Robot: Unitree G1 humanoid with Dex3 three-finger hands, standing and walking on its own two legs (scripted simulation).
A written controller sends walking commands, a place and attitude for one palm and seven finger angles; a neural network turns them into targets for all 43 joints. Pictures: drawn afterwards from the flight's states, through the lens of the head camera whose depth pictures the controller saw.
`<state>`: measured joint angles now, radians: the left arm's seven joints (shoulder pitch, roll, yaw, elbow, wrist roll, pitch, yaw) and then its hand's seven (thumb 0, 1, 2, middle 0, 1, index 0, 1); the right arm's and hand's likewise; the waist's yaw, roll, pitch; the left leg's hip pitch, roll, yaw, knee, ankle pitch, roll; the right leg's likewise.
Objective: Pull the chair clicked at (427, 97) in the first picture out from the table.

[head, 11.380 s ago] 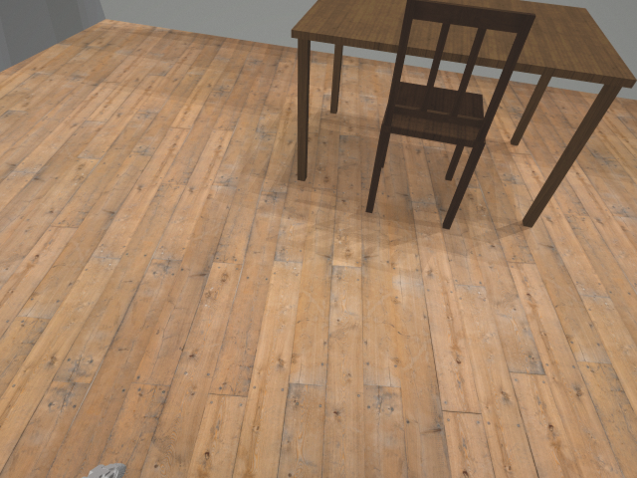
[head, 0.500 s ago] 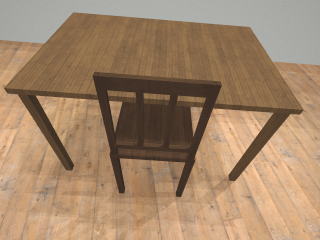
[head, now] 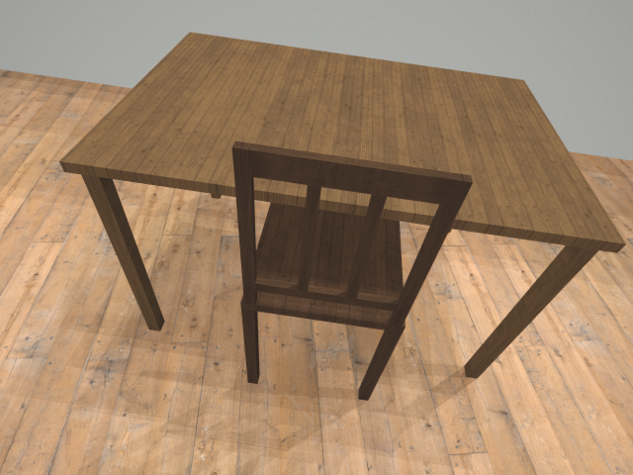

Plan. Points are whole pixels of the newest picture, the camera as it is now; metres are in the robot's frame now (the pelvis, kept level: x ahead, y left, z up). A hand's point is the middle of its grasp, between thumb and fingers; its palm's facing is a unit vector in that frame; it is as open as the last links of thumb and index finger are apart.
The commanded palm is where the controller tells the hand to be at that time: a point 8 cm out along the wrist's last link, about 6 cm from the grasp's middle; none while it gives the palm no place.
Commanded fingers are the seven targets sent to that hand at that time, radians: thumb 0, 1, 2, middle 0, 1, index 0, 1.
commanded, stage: come to a stop and stand still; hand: left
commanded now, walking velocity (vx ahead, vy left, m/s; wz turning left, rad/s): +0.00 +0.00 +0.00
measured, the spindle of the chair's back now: (308, 242) +0.54 +0.06 -0.07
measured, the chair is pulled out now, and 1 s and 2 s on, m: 0.00 0.00 0.00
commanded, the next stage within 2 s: look again from close up in 0.34 s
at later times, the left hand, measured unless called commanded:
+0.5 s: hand out of the picture -0.08 +0.19 -0.21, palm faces +0.06 -0.98 -0.17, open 7.4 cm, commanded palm none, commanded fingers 0.00 0.90 0.90 -0.20 -0.30 -0.20 -0.30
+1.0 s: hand out of the picture +0.03 +0.21 -0.17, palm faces +0.01 -0.99 -0.16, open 7.3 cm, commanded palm none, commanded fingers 0.00 0.90 0.90 -0.20 -0.30 -0.20 -0.30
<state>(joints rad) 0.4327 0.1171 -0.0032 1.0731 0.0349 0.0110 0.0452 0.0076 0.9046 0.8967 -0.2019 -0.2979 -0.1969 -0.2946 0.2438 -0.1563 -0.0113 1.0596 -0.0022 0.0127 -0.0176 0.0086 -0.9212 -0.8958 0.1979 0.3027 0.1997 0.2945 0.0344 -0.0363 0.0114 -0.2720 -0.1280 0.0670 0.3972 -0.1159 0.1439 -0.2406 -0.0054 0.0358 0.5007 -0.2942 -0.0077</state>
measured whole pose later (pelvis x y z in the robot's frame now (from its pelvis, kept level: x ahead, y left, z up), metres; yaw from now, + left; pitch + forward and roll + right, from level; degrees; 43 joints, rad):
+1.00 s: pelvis -0.06 +0.04 +0.00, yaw -1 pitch -1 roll +0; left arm 0.19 0.15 0.02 0.99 0.00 0.01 0.05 0.00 0.93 0.90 -0.20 -0.30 -0.20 -0.29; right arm 0.32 -0.12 0.00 1.09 0.00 -0.03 -0.03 0.02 -0.92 -0.90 0.20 0.30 0.20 0.29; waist -0.02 -0.04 0.05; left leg -0.17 -0.11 0.04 0.41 -0.23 0.11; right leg -0.19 0.00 0.05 0.45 -0.26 0.02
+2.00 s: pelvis +0.06 -0.06 -0.01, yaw -1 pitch -1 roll -1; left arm 0.31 0.15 0.03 1.05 0.02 -0.01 0.02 0.01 0.91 0.90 -0.20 -0.30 -0.20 -0.29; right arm 0.25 -0.15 -0.03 1.02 -0.02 -0.05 -0.02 0.01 -0.91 -0.90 0.19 0.30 0.20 0.29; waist 0.00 -0.06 0.04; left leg -0.30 0.02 0.08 0.59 -0.27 0.03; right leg -0.25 0.04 -0.05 0.59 -0.33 -0.04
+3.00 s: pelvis +0.08 -0.09 -0.01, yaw -1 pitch -4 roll +0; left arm 0.39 0.21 0.01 1.02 0.04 0.04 0.02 0.01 0.91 0.90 -0.20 -0.30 -0.20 -0.29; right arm 0.25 -0.20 -0.02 0.92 -0.03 0.03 0.01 0.01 -0.92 -0.90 0.20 0.30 0.20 0.29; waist 0.02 0.03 -0.02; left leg -0.27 -0.06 0.15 0.55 -0.23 0.12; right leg -0.33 -0.02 -0.02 0.78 -0.39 -0.03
